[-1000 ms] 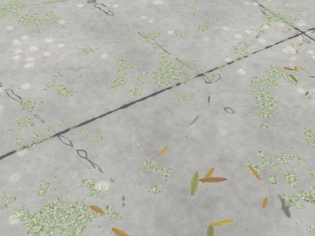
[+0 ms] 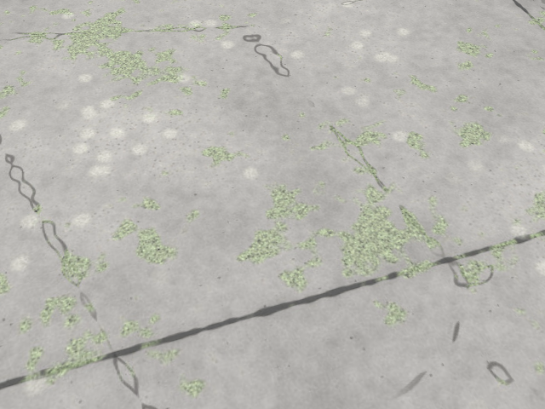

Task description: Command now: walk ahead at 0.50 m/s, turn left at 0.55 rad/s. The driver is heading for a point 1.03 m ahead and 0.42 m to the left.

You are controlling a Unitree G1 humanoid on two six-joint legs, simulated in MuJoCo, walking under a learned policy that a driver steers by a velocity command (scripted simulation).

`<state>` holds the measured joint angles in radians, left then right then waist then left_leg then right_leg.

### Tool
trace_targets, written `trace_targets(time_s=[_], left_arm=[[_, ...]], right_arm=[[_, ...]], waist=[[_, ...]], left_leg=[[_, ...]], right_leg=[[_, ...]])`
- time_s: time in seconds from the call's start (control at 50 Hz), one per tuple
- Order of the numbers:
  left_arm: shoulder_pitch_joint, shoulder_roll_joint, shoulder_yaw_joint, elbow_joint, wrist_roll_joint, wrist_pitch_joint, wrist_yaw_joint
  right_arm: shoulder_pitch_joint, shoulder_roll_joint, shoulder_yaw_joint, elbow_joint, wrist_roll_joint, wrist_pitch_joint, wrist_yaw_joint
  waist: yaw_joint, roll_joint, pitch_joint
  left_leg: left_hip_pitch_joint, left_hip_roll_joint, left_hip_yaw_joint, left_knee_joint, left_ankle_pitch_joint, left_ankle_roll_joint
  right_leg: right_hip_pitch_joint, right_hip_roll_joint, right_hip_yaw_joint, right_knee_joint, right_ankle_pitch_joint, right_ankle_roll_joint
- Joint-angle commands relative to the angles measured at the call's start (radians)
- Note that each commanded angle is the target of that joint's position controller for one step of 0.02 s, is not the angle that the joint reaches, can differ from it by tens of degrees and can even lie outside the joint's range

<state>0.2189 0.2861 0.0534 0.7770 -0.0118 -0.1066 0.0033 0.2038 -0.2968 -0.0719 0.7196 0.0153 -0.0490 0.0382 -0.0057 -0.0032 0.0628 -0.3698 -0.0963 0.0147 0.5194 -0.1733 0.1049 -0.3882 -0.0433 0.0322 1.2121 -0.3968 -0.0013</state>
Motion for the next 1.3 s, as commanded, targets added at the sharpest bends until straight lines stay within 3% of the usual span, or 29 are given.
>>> trace_targets(time_s=[0.02, 0.08, 0.16, 0.26, 0.32, 0.34, 0.36, 0.38, 0.4, 0.42, 0.44, 0.48, 0.58, 0.68, 0.76, 0.8, 0.84, 0.86, 0.88, 0.9, 0.92, 0.94, 0.96, 0.98, 1.0, 1.08, 1.14, 1.2, 1.3], left_arm=[[-0.004, 0.13, 0.037, -0.089, 0.022, -0.015, 0.002], [-0.042, 0.09, 0.024, -0.106, 0.029, 0.009, 0.006], [-0.195, 0.053, 0.005, -0.141, 0.023, 0.003, -0.003], [-0.259, 0.104, 0.021, -0.166, 0.003, -0.017, -0.024], [-0.126, 0.142, 0.046, -0.134, 0.003, -0.032, -0.022], [-0.01, 0.179, 0.061, -0.118, 0.02, -0.037, -0.016], [0.118, 0.26, 0.08, -0.105, 0.041, -0.034, -0.008], [0.167, 0.253, 0.082, -0.072, 0.021, -0.02, -0.018], [0.113, 0.163, 0.058, -0.092, 0.009, -0.015, -0.017], [0.067, 0.127, 0.047, -0.099, 0.011, -0.005, -0.012], [0.024, 0.106, 0.037, -0.097, 0.018, 0.001, -0.011], [-0.013, 0.081, 0.027, -0.084, 0.025, 0.0, -0.006], [0.004, 0.126, 0.045, -0.041, 0.02, -0.013, -0.005], [0.027, 0.16, 0.051, -0.009, 0.012, 0.004, 0.001], [0.077, 0.196, 0.06, 0.023, -0.007, 0.026, 0.0], [0.071, 0.224, 0.069, 0.025, -0.017, 0.038, 0.004], [0.057, 0.246, 0.075, 0.021, -0.027, 0.052, 0.012], [0.059, 0.219, 0.064, 0.016, -0.021, 0.052, 0.016], [0.108, 0.096, 0.025, -0.02, 0.031, 0.043, 0.01], [0.115, 0.077, 0.003, -0.068, 0.023, 0.007, -0.002], [-0.006, 0.174, 0.028, -0.087, -0.017, -0.017, -0.014], [-0.048, 0.169, 0.023, -0.106, -0.029, -0.032, -0.019], [-0.046, 0.153, 0.021, -0.091, -0.008, -0.036, -0.01], [-0.034, 0.163, 0.028, -0.084, 0.013, -0.03, -0.005], [-0.015, 0.164, 0.031, -0.079, 0.017, -0.018, -0.008], [-0.06, 0.11, 0.017, -0.092, 0.031, 0.011, -0.005], [-0.182, 0.075, 0.0, -0.121, 0.026, 0.008, -0.012], [-0.263, 0.083, -0.001, -0.145, 0.01, -0.001, -0.024], [-0.191, 0.135, 0.025, -0.134, 0.006, -0.018, -0.036]], right_arm=[[0.014, -0.107, -0.027, -0.081, -0.011, -0.019, -0.015], [0.038, -0.144, -0.037, -0.075, -0.005, -0.02, -0.033], [0.087, -0.159, -0.043, -0.061, 0.006, -0.006, -0.051], [0.151, -0.151, -0.043, -0.039, 0.013, 0.009, -0.056], [0.119, -0.13, -0.039, -0.051, 0.007, 0.014, -0.058], [0.116, -0.08, -0.02, -0.064, 0.0, 0.011, -0.053], [0.208, -0.014, 0.0, -0.088, 0.003, 0.005, -0.053], [0.261, -0.044, 0.005, -0.104, 0.023, -0.001, -0.054], [0.206, -0.138, -0.018, -0.086, 0.028, 0.003, -0.055], [0.12, -0.158, -0.025, -0.099, 0.017, 0.009, -0.054], [0.082, -0.146, -0.026, -0.11, 0.006, 0.012, -0.052], [0.079, -0.113, -0.028, -0.117, 0.01, 0.021, -0.043], [0.028, -0.058, -0.013, -0.147, 0.007, 0.034, -0.036], [-0.103, -0.031, 0.001, -0.174, 0.007, 0.018, -0.008], [-0.191, -0.033, 0.003, -0.216, 0.012, 0.017, 0.016], [-0.17, -0.062, -0.012, -0.225, 0.006, 0.02, 0.021], [0.005, -0.125, -0.049, -0.189, 0.004, 0.029, 0.015], [0.181, -0.184, -0.082, -0.141, 0.008, 0.037, -0.001], [0.248, -0.279, -0.1, -0.122, 0.016, 0.044, -0.023], [0.222, -0.307, -0.091, -0.167, 0.011, 0.022, -0.013], [0.213, -0.216, -0.067, -0.159, 0.005, 0.007, -0.004], [0.179, -0.185, -0.056, -0.149, 0.003, -0.003, -0.005], [0.11, -0.163, -0.047, -0.153, 0.003, -0.007, -0.007], [0.059, -0.136, -0.038, -0.164, -0.004, -0.009, -0.01], [0.033, -0.127, -0.032, -0.174, -0.013, -0.008, -0.015], [0.052, -0.153, -0.038, -0.147, -0.007, -0.014, -0.039], [0.09, -0.163, -0.042, -0.123, 0.001, -0.006, -0.052], [0.14, -0.176, -0.047, -0.094, 0.007, 0.0, -0.055], [0.155, -0.143, -0.04, -0.063, 0.005, 0.011, -0.059]], waist=[[0.017, 0.025, -0.115], [0.018, 0.029, -0.083], [-0.044, 0.073, -0.066], [-0.061, 0.104, -0.069], [0.022, 0.137, -0.104], [0.079, 0.097, -0.205], [0.077, -0.108, -0.36], [0.06, -0.337, -0.398], [0.081, -0.195, -0.259], [0.086, -0.121, -0.161], [0.067, -0.08, -0.096], [0.03, -0.113, -0.051], [0.027, -0.072, -0.037], [0.075, -0.053, -0.008], [0.094, -0.053, 0.024], [0.058, -0.078, -0.006], [-0.056, -0.089, -0.116], [-0.145, -0.052, -0.204], [-0.104, 0.184, -0.277], [-0.064, 0.263, -0.454], [-0.121, 0.125, -0.38], [-0.097, 0.104, -0.247], [-0.046, 0.016, -0.175], [-0.01, 0.027, -0.138], [0.016, 0.047, -0.126], [0.02, 0.043, -0.09], [-0.027, 0.068, -0.062], [-0.061, 0.082, -0.052], [-0.018, 0.137, -0.063]], left_leg=[[0.256, 0.274, -0.399, -0.278, 0.223, 0.209], [0.152, 0.241, -0.31, -0.299, 0.314, 0.202], [0.095, 0.167, -0.245, -0.275, 0.193, 0.128], [0.198, 0.219, -0.379, -0.178, 0.068, 0.097], [0.213, 0.204, -0.421, -0.05, 0.115, 0.056], [0.151, 0.151, -0.369, 0.135, 0.1, 0.022], [-0.119, 0.024, -0.237, 0.467, -0.161, -0.05], [-0.359, 0.022, -0.185, 0.69, -0.44, -0.076], [-0.431, 0.084, -0.206, 0.779, -0.36, -0.085], [-0.433, 0.116, -0.165, 0.791, -0.28, -0.089], [-0.404, 0.146, -0.151, 0.754, -0.22, -0.092], [-0.331, 0.193, -0.141, 0.686, -0.156, -0.093], [-0.372, 0.217, -0.119, 0.539, -0.027, -0.12], [-0.32, 0.199, -0.045, 0.263, 0.192, -0.109], [-0.303, 0.177, 0.01, 0.14, 0.14, -0.07], [-0.223, 0.127, 0.057, 0.112, 0.041, -0.031], [0.026, 0.046, 0.104, 0.066, 0.0, 0.026], [0.308, 0.031, 0.064, 0.021, 0.055, 0.067], [0.629, 0.266, -0.319, 0.013, 0.058, 0.167], [0.795, 0.442, -0.865, -0.168, -0.159, 0.345], [0.751, 0.415, -0.769, -0.222, -0.189, 0.279], [0.614, 0.377, -0.623, -0.227, -0.13, 0.241], [0.463, 0.329, -0.518, -0.229, -0.027, 0.205], [0.354, 0.297, -0.446, -0.241, 0.089, 0.19], [0.282, 0.277, -0.415, -0.263, 0.148, 0.188], [0.144, 0.235, -0.312, -0.292, 0.267, 0.192], [0.101, 0.183, -0.265, -0.281, 0.166, 0.142], [0.1, 0.193, -0.305, -0.26, 0.075, 0.116], [0.226, 0.248, -0.407, -0.119, 0.072, 0.079]], right_leg=[[-0.233, -0.07, 0.062, -0.082, 0.069, 0.015], [-0.222, -0.057, 0.026, -0.24, 0.157, 0.065], [-0.136, 0.007, 0.01, -0.558, 0.435, 0.082], [-0.082, 0.04, 0.052, -0.712, 0.427, 0.052], [0.093, 0.041, 0.033, -0.775, 0.345, -0.008], [0.299, -0.046, 0.1, -0.761, 0.323, -0.058], [0.655, -0.27, 0.422, -0.781, 0.199, -0.178], [0.747, -0.393, 0.783, -0.89, -0.083, -0.266], [0.639, -0.359, 0.701, -0.927, -0.219, -0.23], [0.519, -0.317, 0.541, -0.93, -0.135, -0.19], [0.405, -0.273, 0.421, -0.951, -0.006, -0.176], [0.283, -0.216, 0.266, -0.998, 0.141, -0.16], [0.286, -0.224, 0.079, -1.062, 0.352, -0.197], [0.33, -0.194, -0.097, -1.06, 0.454, -0.16], [0.431, -0.231, -0.153, -1.026, 0.541, -0.139], [0.477, -0.238, -0.192, -0.927, 0.83, -0.119], [0.457, -0.216, -0.237, -0.658, 1.097, -0.09], [0.302, -0.18, -0.254, -0.417, 0.993, -0.054], [-0.07, -0.076, -0.249, -0.069, 0.234, -0.003], [-0.326, 0.089, -0.023, 0.175, -0.227, 0.022], [-0.433, 0.025, 0.071, 0.197, -0.139, 0.008], [-0.445, -0.012, 0.053, 0.127, -0.049, -0.009], [-0.385, -0.052, 0.052, 0.036, 0.019, -0.006], [-0.318, -0.074, 0.054, -0.039, 0.06, 0.004], [-0.264, -0.083, 0.056, -0.064, 0.086, 0.014], [-0.23, -0.058, 0.022, -0.25, 0.2, 0.073], [-0.176, -0.014, 0.018, -0.496, 0.406, 0.083], [-0.103, 0.026, 0.025, -0.629, 0.492, 0.076], [-0.014, 0.024, 0.034, -0.717, 0.363, 0.011]])
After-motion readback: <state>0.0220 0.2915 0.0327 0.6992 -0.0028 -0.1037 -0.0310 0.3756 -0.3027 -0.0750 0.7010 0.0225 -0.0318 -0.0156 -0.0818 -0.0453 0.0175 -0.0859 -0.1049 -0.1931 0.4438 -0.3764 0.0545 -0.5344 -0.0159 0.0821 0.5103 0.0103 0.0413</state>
